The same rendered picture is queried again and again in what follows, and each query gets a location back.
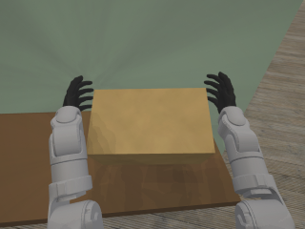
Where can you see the right robot forearm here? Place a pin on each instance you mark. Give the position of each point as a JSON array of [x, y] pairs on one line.
[[251, 176]]

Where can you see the left robot hand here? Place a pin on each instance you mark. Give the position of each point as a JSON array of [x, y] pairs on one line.
[[72, 96]]

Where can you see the left robot forearm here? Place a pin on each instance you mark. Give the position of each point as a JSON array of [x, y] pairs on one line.
[[70, 177]]

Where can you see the table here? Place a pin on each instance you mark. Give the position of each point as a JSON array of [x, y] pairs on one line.
[[120, 190]]

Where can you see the left robot upper arm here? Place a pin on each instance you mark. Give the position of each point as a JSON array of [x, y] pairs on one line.
[[84, 214]]

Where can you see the carton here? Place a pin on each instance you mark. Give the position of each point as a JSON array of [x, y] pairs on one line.
[[150, 127]]

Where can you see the right robot hand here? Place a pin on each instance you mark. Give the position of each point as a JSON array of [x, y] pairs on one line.
[[225, 96]]

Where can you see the right robot upper arm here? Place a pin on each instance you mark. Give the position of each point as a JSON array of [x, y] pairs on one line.
[[262, 214]]

